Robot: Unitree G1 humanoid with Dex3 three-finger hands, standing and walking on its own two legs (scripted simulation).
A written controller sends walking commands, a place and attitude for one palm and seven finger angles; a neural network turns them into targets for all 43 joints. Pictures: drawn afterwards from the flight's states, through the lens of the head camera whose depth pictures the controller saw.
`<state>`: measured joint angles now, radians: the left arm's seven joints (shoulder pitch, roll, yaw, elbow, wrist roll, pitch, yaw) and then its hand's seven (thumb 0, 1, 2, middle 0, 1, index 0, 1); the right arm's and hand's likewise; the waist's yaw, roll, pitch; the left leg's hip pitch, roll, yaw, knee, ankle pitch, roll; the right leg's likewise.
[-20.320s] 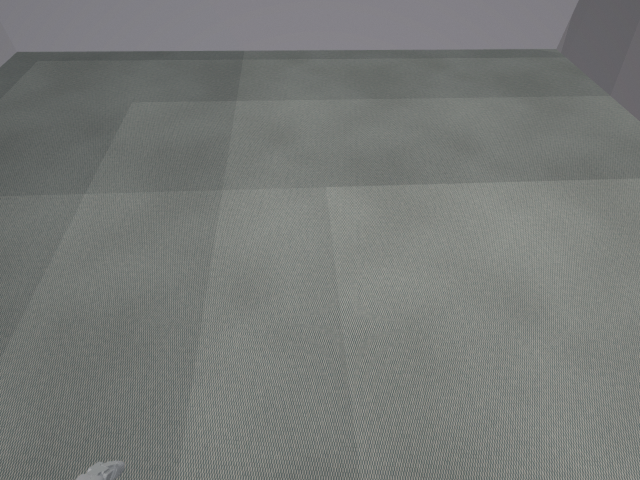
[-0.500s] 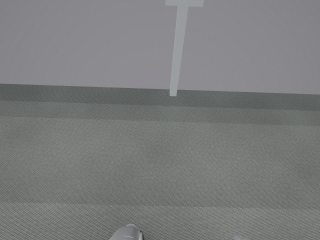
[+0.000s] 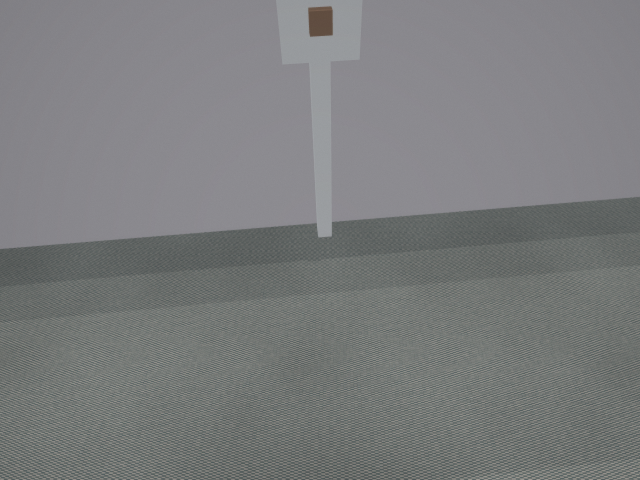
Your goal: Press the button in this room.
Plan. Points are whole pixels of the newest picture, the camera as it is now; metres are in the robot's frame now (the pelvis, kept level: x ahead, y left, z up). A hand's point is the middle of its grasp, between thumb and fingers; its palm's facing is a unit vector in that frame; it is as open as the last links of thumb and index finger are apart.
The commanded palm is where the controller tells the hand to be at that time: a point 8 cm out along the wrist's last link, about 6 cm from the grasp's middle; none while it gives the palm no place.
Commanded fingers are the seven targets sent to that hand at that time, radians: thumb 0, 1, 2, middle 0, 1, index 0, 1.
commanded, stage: turn or walk to find it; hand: left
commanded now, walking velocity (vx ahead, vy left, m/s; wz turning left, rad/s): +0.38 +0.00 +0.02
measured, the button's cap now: (320, 21) +1.14 +0.04 +0.11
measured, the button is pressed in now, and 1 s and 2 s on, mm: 0 0 0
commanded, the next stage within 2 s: stand and wait in 0.10 s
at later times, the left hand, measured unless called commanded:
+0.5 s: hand out of the picture +0.07 +0.20 -0.17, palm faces +0.04 -0.98 -0.17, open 7.4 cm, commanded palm none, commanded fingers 0.00 0.90 0.90 -0.20 -0.30 -0.20 -0.30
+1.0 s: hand out of the picture +0.11 +0.19 -0.17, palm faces +0.04 -0.98 -0.20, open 7.3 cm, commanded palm none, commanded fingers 0.00 0.90 0.90 -0.20 -0.30 -0.20 -0.30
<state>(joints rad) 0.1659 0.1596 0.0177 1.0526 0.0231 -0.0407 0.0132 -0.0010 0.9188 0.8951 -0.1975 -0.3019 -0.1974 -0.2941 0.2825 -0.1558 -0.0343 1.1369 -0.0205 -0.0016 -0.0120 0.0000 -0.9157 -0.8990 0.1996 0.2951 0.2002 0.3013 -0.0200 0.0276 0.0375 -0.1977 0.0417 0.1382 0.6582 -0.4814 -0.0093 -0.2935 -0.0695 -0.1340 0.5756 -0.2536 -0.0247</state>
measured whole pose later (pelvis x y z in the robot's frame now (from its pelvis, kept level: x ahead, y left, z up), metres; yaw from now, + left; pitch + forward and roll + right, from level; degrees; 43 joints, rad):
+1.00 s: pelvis +0.12 +0.02 +0.01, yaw +1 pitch -1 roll +0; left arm 0.27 0.14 0.00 1.14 0.01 -0.02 0.05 0.01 0.93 0.89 -0.20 -0.30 -0.20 -0.29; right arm 0.27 -0.13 -0.01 1.18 -0.01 -0.02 -0.04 0.01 -0.91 -0.90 0.20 0.30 0.20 0.30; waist 0.00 0.00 0.03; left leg -0.09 0.05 0.13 0.40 -0.29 -0.02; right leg -0.13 -0.05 -0.13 0.44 -0.29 0.00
